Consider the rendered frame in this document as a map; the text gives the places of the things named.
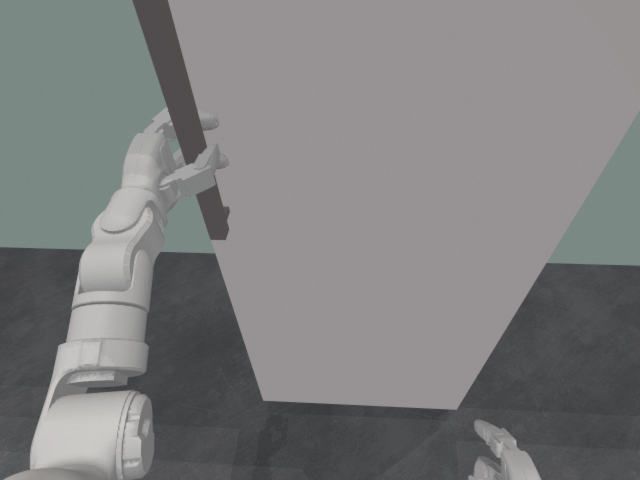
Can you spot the left robot hand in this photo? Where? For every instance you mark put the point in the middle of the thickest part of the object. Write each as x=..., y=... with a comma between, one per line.
x=150, y=165

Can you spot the right robot hand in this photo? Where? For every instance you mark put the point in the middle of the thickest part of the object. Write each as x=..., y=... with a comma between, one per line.
x=515, y=464

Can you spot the left robot upper arm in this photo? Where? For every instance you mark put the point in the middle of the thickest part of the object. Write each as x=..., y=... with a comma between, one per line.
x=94, y=436

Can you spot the handle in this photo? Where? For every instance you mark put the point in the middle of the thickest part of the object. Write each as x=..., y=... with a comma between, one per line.
x=162, y=41

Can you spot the fridge door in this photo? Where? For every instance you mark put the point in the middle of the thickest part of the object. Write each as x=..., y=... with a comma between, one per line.
x=400, y=172

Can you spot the left robot forearm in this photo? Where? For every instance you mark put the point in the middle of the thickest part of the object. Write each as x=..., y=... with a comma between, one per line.
x=105, y=340

